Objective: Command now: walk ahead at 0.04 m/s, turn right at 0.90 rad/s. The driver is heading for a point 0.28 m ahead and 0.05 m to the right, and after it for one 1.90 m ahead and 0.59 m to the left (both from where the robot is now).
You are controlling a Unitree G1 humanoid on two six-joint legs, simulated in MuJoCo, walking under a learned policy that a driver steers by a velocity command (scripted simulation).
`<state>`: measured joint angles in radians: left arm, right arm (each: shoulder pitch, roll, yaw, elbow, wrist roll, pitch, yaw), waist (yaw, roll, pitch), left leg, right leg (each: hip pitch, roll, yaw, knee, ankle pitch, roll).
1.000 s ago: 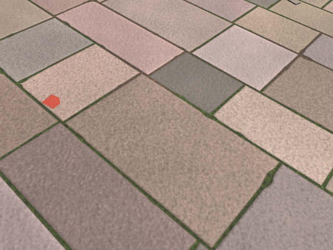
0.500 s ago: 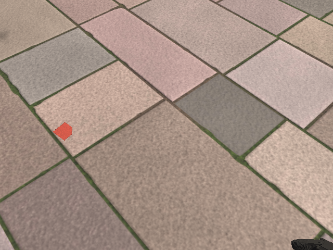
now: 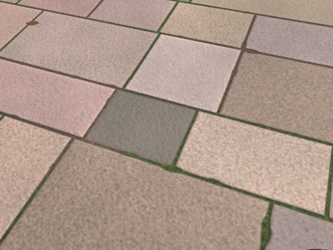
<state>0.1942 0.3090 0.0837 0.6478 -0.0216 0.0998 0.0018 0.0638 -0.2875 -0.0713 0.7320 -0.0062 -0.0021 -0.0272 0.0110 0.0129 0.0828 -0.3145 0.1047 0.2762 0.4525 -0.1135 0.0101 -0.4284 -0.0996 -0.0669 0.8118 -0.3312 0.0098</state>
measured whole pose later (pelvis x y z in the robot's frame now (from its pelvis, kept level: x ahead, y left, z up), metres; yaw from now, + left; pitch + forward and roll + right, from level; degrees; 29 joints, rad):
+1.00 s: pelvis +0.11 -0.07 +0.01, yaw +2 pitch +2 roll +0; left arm 0.15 0.29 0.07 0.63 0.03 -0.01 0.02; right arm 0.17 -0.36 -0.11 0.65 0.03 0.05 -0.03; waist -0.02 0.04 0.04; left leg -0.47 -0.08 -0.18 0.98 -0.47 -0.06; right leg -0.28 0.05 0.03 0.46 -0.21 -0.04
